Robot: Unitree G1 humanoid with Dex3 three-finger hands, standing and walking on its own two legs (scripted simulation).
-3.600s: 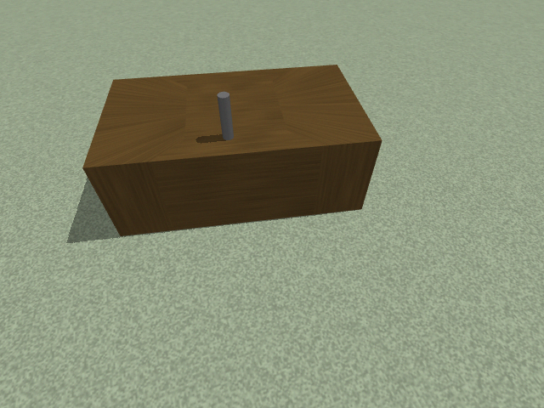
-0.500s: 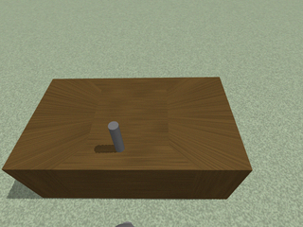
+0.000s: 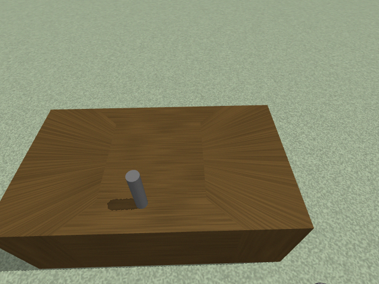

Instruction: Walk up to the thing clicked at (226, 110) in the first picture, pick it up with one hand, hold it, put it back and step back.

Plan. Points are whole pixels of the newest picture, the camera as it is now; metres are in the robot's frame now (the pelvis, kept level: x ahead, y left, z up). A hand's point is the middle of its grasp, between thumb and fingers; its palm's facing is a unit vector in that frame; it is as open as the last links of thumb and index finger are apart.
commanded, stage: walk up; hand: left
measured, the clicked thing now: (137, 190) +0.47 +0.21 -0.25
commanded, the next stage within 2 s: stand in 0.92 s
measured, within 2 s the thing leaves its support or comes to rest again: neither
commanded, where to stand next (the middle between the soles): +0.05 +0.00 m, yaw +1 degrees
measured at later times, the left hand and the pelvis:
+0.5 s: hand out of the picture +0.10 +0.26 -0.15, palm faces -0.05 -0.95 -0.32, open 7.3 cm; pelvis +0.01 +0.01 +0.01, yaw -1 degrees
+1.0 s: hand out of the picture +0.08 +0.27 -0.15, palm faces -0.03 -0.94 -0.34, open 7.3 cm; pelvis +0.01 +0.01 +0.02, yaw +0 degrees
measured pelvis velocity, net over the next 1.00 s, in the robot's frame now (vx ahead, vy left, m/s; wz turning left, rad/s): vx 0.01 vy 0.01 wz -0.01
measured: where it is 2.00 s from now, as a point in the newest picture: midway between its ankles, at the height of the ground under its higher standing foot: outside the picture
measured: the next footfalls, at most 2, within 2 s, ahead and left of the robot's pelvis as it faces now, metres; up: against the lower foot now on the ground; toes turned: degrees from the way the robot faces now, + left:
none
